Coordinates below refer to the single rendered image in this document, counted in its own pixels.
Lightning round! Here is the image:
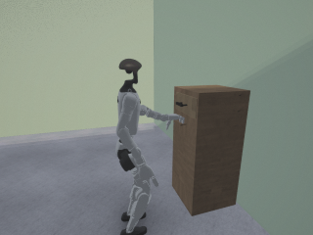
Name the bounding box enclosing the robot right hand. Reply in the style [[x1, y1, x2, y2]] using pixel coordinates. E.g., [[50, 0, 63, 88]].
[[138, 164, 158, 191]]

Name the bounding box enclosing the handle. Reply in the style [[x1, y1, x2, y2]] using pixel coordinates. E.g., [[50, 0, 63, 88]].
[[175, 120, 183, 126], [176, 102, 188, 107]]

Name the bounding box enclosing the left robot forearm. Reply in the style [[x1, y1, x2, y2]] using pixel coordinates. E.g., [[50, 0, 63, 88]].
[[146, 107, 169, 121]]

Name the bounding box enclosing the left robot shin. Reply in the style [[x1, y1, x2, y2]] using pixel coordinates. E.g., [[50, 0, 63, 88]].
[[127, 182, 140, 215]]

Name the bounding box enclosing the drawer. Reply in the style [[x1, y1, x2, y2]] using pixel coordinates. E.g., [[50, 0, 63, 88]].
[[175, 91, 198, 118]]

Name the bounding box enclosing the cabinet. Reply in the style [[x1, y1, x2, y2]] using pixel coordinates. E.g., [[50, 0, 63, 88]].
[[172, 84, 250, 216]]

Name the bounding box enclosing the robot left hand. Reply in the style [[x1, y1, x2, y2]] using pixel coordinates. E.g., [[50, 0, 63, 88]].
[[165, 114, 185, 130]]

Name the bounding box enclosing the robot right thigh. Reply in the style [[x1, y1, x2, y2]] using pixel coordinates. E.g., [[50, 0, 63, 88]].
[[119, 150, 151, 201]]

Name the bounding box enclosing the robot left upper arm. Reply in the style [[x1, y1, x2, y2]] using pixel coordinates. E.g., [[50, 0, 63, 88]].
[[140, 105, 147, 116]]

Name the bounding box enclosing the robot right upper arm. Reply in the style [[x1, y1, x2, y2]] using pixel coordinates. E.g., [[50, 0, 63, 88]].
[[115, 93, 138, 137]]

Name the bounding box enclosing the right robot forearm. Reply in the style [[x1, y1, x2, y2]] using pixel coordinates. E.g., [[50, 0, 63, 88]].
[[118, 128, 147, 167]]

